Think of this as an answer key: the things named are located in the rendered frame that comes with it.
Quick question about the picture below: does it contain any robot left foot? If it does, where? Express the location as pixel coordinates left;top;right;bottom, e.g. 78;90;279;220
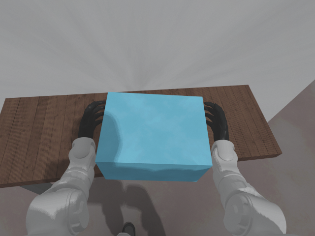
122;223;135;236

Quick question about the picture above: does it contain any robot right hand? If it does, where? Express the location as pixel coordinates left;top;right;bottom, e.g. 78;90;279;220
204;102;229;141

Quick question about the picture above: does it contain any left robot upper arm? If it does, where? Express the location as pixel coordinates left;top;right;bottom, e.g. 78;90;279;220
26;188;89;236

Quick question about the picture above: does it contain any right robot upper arm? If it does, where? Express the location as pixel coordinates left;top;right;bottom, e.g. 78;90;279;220
223;193;299;236

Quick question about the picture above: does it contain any carton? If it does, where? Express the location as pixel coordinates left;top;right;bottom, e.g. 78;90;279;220
95;92;213;182

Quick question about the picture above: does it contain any robot left forearm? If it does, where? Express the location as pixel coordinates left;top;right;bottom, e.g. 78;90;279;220
26;137;96;234

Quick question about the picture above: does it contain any robot left hand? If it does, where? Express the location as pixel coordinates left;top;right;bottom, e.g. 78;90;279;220
78;101;105;139

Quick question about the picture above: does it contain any robot right forearm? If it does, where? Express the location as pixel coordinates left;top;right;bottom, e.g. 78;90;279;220
211;140;268;210

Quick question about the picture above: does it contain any table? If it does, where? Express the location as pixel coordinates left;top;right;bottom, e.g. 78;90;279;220
0;85;282;195

